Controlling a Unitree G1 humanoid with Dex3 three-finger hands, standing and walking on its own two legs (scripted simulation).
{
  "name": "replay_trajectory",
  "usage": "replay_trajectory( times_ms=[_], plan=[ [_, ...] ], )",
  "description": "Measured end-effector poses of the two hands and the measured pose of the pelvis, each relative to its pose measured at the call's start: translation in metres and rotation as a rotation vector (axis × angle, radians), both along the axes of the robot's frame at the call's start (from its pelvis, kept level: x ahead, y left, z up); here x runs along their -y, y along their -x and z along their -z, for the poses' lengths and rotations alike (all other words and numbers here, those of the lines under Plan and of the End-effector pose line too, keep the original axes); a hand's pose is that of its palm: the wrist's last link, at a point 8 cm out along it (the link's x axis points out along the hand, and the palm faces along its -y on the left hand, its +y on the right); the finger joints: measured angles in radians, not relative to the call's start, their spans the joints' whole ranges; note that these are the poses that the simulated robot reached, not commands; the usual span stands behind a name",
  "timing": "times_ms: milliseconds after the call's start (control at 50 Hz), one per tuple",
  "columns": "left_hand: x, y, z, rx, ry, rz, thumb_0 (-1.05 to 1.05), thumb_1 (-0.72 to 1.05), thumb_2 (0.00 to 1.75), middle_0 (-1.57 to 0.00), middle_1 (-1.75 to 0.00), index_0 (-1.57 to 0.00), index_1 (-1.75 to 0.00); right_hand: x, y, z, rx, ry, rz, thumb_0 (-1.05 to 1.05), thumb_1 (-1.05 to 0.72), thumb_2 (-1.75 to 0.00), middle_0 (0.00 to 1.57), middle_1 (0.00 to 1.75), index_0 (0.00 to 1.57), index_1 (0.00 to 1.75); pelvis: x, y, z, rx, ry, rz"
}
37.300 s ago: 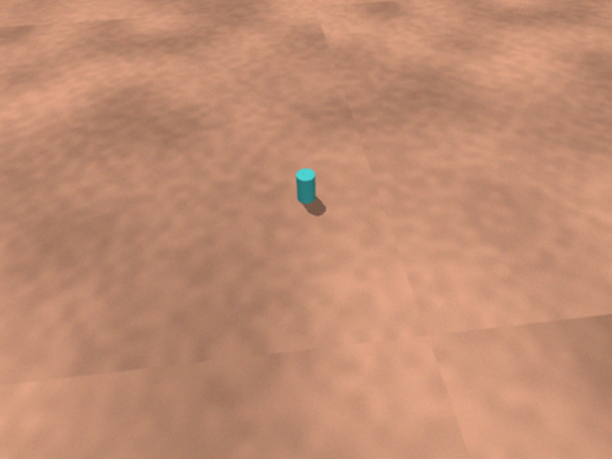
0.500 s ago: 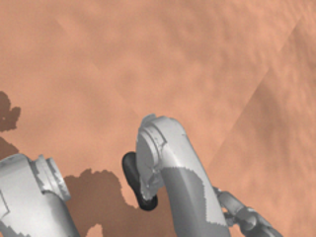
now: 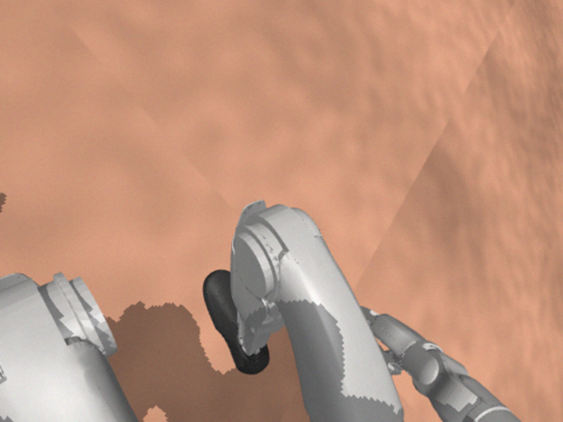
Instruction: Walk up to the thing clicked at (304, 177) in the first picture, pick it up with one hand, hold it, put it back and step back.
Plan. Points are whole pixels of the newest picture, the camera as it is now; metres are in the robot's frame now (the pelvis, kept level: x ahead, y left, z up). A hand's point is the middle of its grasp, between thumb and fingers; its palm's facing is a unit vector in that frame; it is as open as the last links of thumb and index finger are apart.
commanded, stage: open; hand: left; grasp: from the side
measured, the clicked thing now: out of the picture +0.49 +0.35 -0.23
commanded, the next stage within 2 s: withdraw in 0.42 s
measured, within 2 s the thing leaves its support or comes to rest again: rests again in 0.98 s
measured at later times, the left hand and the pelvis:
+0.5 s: hand out of the picture +0.50 +0.36 -0.15, palm faces +0.54 -0.84 -0.03, open 14.9 cm; pelvis +0.00 +0.00 +0.00, yaw +0 degrees
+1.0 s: hand out of the picture +0.48 +0.47 -0.07, palm faces +0.60 -0.79 -0.13, open 17.5 cm; pelvis +0.00 +0.00 +0.01, yaw +0 degrees
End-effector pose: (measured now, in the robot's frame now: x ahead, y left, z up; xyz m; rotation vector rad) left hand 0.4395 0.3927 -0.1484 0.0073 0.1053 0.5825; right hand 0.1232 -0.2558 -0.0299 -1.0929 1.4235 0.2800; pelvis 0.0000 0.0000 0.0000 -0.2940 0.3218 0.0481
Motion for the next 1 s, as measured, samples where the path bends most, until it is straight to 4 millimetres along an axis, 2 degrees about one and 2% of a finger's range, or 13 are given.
replay_trajectory(
  times_ms=[120,220,480,700,800,900,1000],
  plan=[
    [-0.001,0.002,0.0,0.004,-0.007,0.009,-0.01,-0.34,0.67,-0.63,-0.8,-1.01,-0.95,-0.002,-0.004,0.0,0.001,0.004,-0.011,-0.01,-0.91,-0.89,0.2,0.3,0.2,0.3,0.0,0.0,-0.001,0.001,0.002,-0.001],
    [-0.001,-0.001,-0.002,0.012,-0.014,0.019,-0.01,-0.33,0.55,-0.62,-0.7,-0.84,-0.76,-0.003,-0.006,0.0,0.001,0.004,-0.012,-0.01,-0.91,-0.89,0.2,0.3,0.2,0.3,-0.001,0.0,-0.001,-0.004,0.006,0.0],
    [0.0,-0.011,-0.006,0.023,-0.005,0.017,-0.02,-0.43,0.26,-0.41,-0.39,-0.44,-0.38,-0.005,-0.003,-0.002,0.001,0.007,0.005,-0.01,-0.9,-0.9,0.2,0.3,0.2,0.3,-0.002,0.0,-0.002,-0.008,0.01,0.005],
    [-0.004,-0.011,-0.006,0.036,-0.003,0.013,-0.01,-0.55,0.12,-0.17,-0.18,-0.2,-0.17,-0.006,0.003,-0.002,-0.009,0.009,0.017,-0.01,-0.89,-0.9,0.2,0.3,0.2,0.3,-0.003,0.001,-0.002,-0.004,0.01,0.008],
    [-0.025,-0.008,-0.017,0.075,-0.01,-0.045,-0.01,-0.57,0.1,-0.11,-0.14,-0.14,-0.12,-0.005,0.005,-0.004,-0.011,0.023,0.026,-0.01,-0.89,-0.9,0.2,0.3,0.2,0.3,-0.002,0.001,-0.003,-0.005,0.01,0.009],
    [-0.069,-0.002,-0.052,0.12,-0.064,-0.11,-0.02,-0.59,0.1,-0.08,-0.13,-0.11,-0.11,-0.003,0.005,-0.008,-0.005,0.042,0.044,-0.01,-0.89,-0.9,0.2,0.3,0.21,0.3,-0.002,-0.001,-0.006,-0.019,0.008,0.006],
    [-0.103,0.008,-0.083,0.03,-0.13,-0.062,-0.02,-0.6,0.09,-0.07,-0.13,-0.09,-0.11,-0.002,0.003,-0.008,0.002,0.033,0.069,-0.01,-0.89,-0.9,0.2,0.3,0.2,0.3,-0.004,-0.002,-0.01,-0.05,0.007,0.0]
  ],
)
